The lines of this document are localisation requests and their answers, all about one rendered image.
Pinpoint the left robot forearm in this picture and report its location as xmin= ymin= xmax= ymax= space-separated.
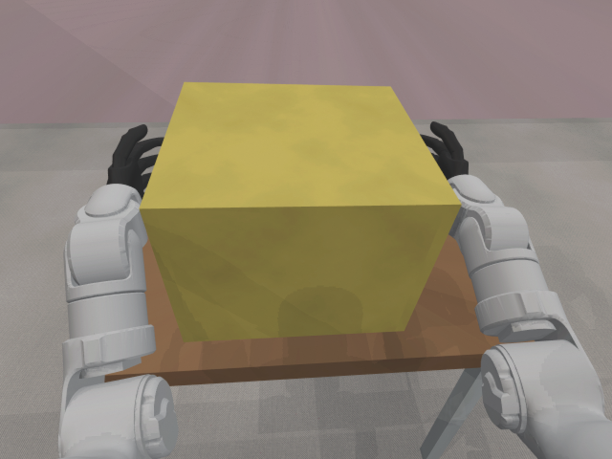
xmin=57 ymin=184 xmax=156 ymax=458

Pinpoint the robot left upper arm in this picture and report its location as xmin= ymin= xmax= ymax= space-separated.
xmin=58 ymin=374 xmax=179 ymax=459

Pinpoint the carton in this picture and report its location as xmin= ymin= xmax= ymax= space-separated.
xmin=139 ymin=82 xmax=462 ymax=342

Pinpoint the robot right hand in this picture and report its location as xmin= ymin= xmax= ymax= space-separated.
xmin=420 ymin=121 xmax=469 ymax=180

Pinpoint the robot right upper arm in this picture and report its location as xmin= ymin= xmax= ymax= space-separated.
xmin=481 ymin=339 xmax=612 ymax=459

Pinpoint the right robot forearm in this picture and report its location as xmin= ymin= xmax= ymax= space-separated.
xmin=448 ymin=175 xmax=604 ymax=413

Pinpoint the table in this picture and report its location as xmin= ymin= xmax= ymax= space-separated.
xmin=104 ymin=235 xmax=534 ymax=459

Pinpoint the robot left hand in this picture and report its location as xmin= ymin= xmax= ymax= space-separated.
xmin=107 ymin=124 xmax=164 ymax=198

